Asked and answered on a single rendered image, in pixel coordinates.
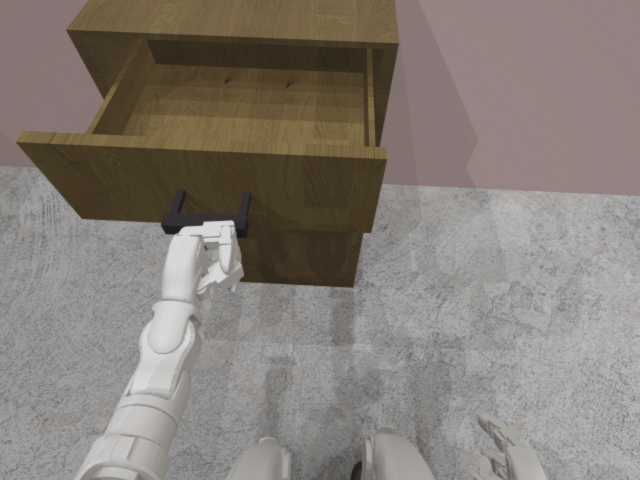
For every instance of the cabinet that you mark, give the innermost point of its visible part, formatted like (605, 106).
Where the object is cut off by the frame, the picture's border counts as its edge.
(105, 32)

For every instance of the drawer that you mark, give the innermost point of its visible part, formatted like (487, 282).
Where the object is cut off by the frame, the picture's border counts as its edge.
(292, 125)

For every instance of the left robot forearm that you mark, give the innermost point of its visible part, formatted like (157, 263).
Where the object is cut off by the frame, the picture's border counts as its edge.
(137, 440)

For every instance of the left robot hand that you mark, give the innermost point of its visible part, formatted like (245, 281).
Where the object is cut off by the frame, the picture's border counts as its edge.
(187, 260)

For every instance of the left robot shin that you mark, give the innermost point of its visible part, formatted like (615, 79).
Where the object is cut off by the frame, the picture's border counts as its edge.
(268, 440)

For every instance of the handle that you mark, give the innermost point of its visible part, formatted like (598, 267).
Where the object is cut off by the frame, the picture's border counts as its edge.
(174, 220)

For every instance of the robot left thigh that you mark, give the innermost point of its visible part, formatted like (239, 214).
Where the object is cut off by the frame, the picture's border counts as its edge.
(262, 462)

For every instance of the right robot hand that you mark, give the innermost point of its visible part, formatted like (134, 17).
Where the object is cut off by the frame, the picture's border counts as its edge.
(520, 462)

